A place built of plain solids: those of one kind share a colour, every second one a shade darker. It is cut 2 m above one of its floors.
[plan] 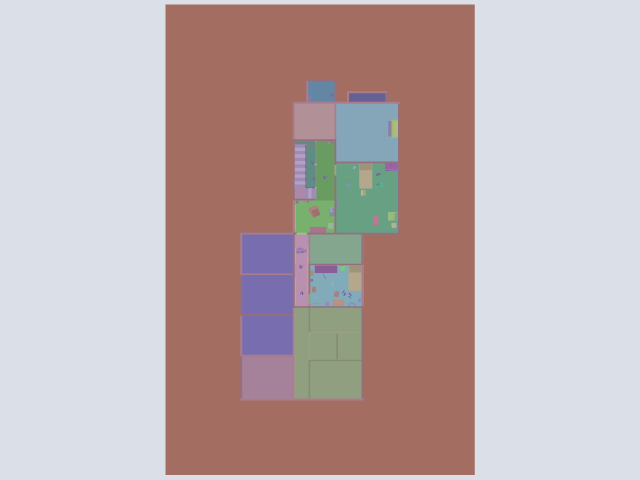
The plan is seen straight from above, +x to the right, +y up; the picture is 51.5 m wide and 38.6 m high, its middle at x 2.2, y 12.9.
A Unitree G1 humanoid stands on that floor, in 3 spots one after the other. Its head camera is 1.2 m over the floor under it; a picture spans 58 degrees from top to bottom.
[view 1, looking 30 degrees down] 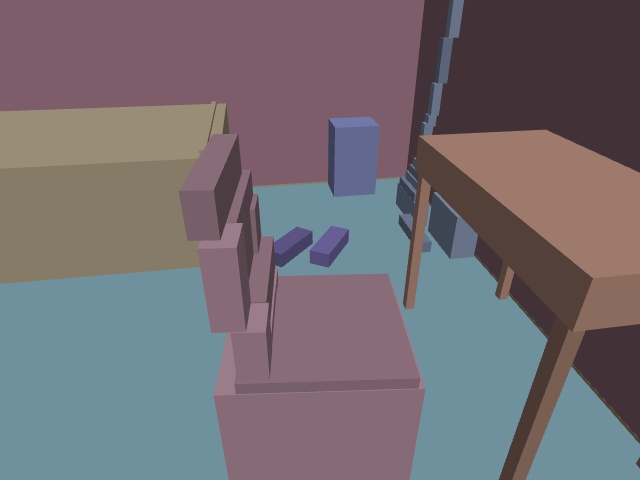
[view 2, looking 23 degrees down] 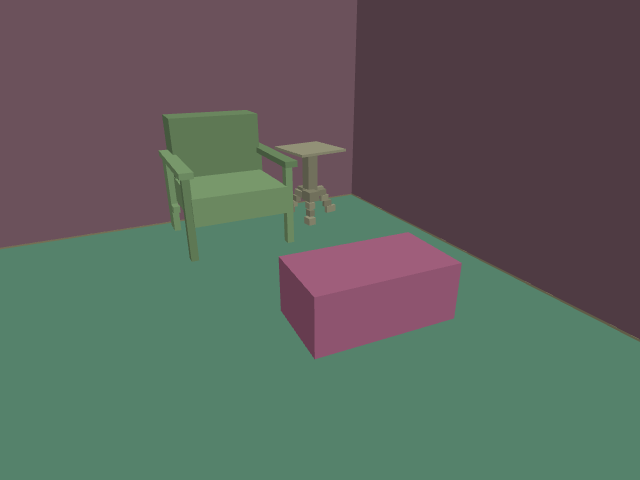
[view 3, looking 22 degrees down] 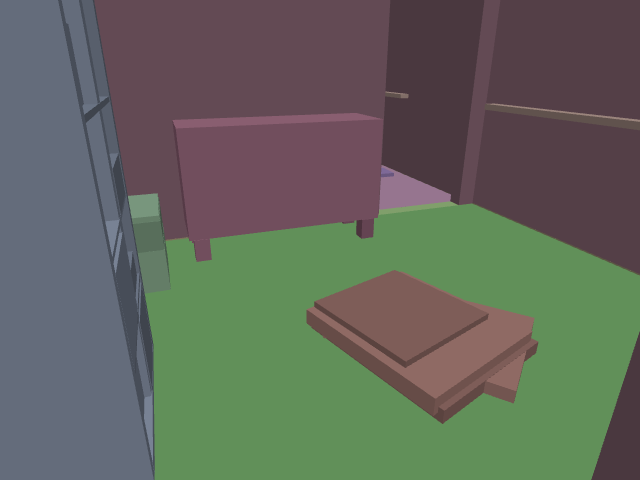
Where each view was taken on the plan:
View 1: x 2.67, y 8.68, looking -9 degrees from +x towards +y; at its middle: slippers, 2.25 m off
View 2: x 5.12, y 15.53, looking -27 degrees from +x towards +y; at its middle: upper_floor_bedsit_middle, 3.07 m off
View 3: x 2.82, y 16.64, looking -110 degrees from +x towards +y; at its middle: upper_floor_landing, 3.20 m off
